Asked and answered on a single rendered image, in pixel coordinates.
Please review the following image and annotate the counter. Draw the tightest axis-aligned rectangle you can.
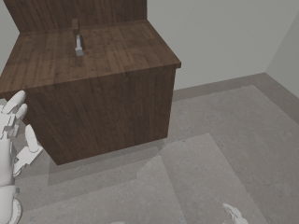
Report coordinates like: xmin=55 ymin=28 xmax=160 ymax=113
xmin=0 ymin=0 xmax=182 ymax=166

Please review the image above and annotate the tap lever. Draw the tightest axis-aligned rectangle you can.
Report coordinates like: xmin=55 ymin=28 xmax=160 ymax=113
xmin=75 ymin=35 xmax=84 ymax=56

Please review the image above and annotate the left robot forearm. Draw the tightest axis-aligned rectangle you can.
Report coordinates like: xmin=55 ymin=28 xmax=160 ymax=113
xmin=0 ymin=185 xmax=23 ymax=224

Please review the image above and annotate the right robot hand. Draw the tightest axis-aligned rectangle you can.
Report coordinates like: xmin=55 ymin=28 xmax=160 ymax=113
xmin=222 ymin=203 xmax=249 ymax=224

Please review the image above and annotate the left robot hand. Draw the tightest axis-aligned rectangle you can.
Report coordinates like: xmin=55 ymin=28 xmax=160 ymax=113
xmin=0 ymin=90 xmax=43 ymax=188

